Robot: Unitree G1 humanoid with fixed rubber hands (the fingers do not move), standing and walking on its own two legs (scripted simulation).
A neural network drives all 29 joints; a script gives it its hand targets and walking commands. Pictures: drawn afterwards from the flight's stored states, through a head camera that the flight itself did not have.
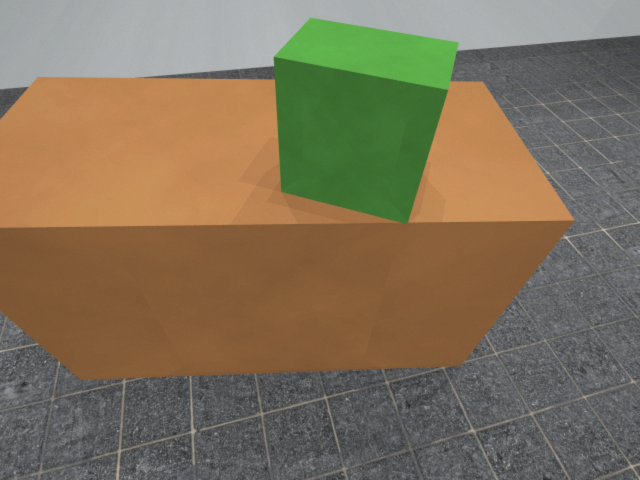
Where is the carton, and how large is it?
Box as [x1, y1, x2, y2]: [274, 18, 458, 223]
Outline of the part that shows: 310,18 274,56 281,191 407,223 447,92 458,42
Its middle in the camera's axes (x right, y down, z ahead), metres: +0.07 -0.21 +0.69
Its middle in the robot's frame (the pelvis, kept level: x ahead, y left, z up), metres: +0.68 -0.07 +0.08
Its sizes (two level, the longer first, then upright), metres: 0.254 0.164 0.266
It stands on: a pedestal, 0.70 m high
